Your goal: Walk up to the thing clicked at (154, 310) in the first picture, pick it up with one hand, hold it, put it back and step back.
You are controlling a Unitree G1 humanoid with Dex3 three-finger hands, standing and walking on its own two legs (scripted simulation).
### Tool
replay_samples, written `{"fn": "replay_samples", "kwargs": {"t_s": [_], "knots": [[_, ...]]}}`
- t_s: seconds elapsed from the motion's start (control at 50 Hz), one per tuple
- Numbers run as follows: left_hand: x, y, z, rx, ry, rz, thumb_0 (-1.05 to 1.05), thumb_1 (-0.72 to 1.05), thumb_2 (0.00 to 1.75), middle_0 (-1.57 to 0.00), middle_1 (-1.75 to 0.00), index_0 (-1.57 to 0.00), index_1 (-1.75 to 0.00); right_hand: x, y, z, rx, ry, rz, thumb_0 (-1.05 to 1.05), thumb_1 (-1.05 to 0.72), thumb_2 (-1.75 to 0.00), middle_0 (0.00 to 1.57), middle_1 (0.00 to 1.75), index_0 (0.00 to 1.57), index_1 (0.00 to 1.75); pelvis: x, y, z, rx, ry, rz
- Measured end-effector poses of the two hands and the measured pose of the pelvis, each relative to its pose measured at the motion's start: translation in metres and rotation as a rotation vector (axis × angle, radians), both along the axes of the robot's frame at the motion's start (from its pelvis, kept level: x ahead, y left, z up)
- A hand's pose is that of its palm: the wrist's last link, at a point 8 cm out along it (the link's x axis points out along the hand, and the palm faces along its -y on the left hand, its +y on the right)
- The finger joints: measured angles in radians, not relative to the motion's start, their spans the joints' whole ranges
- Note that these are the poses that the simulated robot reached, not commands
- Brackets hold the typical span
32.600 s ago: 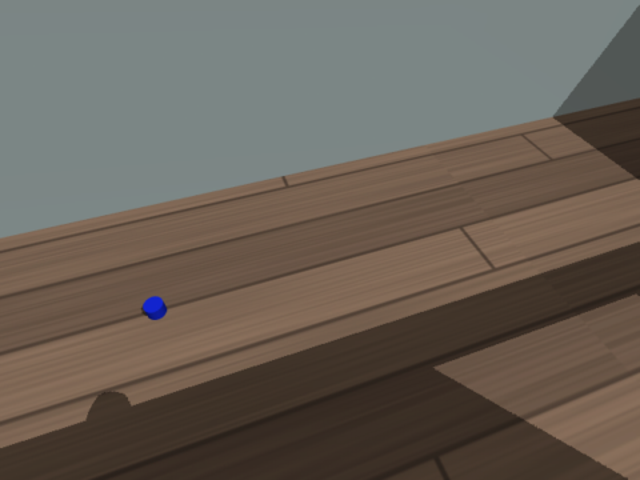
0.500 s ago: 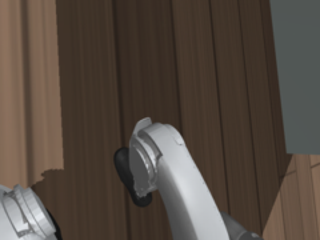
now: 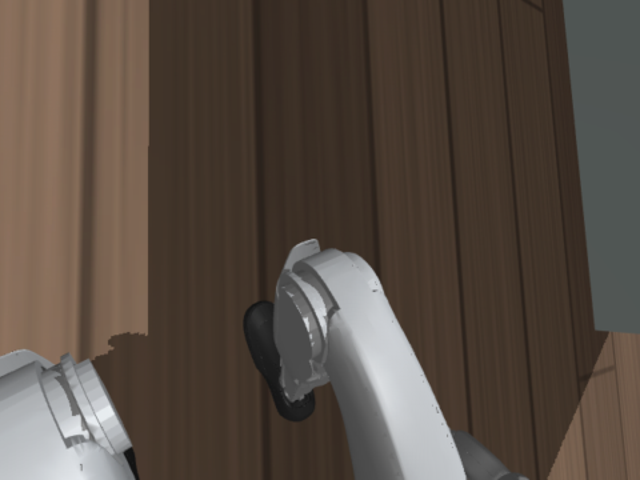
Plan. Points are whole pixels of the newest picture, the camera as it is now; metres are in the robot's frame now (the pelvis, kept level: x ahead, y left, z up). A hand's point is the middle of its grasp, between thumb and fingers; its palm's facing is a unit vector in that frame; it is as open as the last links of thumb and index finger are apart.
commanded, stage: settle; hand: left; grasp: from above
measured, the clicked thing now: out of the picture +0.50 +0.37 -0.27
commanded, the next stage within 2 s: lift in 0.54 s
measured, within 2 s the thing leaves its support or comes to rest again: neither
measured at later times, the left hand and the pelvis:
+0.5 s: hand out of the picture +0.48 +0.37 -0.15, palm faces -0.42 -0.12 -0.90, open 8.5 cm; pelvis +0.00 -0.01 +0.01, yaw +5 degrees
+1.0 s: hand out of the picture +0.45 +0.37 -0.09, palm faces -0.45 -0.15 -0.88, open 8.5 cm; pelvis -0.01 -0.01 +0.04, yaw +8 degrees
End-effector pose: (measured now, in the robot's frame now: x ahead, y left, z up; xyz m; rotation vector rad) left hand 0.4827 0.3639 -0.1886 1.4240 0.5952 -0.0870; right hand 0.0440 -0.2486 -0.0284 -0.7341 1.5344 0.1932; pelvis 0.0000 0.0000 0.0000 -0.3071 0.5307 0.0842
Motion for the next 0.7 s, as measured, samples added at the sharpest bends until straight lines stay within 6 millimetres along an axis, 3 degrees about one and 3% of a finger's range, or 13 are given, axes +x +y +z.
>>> {"fn": "replay_samples", "kwargs": {"t_s": [0.18, 0.38, 0.54, 0.7], "knots": [[-0.003, 0.014, 0.040, 0.029, 0.020, 0.001, -0.01, 0.16, 0.43, -0.62, -0.67, -0.78, -0.60, 0.013, -0.009, -0.004, 0.002, -0.050, -0.037, 0.00, -0.91, -0.90, 0.20, 0.30, 0.20, 0.30, 0.001, 0.000, 0.003, 0.015, 0.024, 0.014], [0.000, 0.007, 0.077, 0.011, 0.008, -0.054, -0.01, 0.15, 0.44, -0.63, -0.66, -0.80, -0.59, 0.028, -0.018, -0.009, -0.003, -0.093, -0.071, 0.00, -0.90, -0.90, 0.20, 0.30, 0.20, 0.30, 0.000, -0.003, 0.008, 0.041, 0.047, 0.036], [-0.002, 0.003, 0.096, 0.027, 0.016, -0.054, -0.01, 0.15, 0.44, -0.63, -0.66, -0.80, -0.59, 0.035, -0.023, -0.014, 0.000, -0.127, -0.089, 0.00, -0.90, -0.90, 0.20, 0.30, 0.20, 0.30, -0.004, -0.008, 0.012, 0.064, 0.055, 0.048], [-0.006, 0.003, 0.109, 0.029, 0.030, -0.040, -0.01, 0.15, 0.44, -0.64, -0.66, -0.80, -0.58, 0.028, -0.027, -0.016, -0.011, -0.128, -0.110, 0.00, -0.90, -0.90, 0.20, 0.30, 0.20, 0.30, -0.008, -0.011, 0.015, 0.078, 0.052, 0.050]]}}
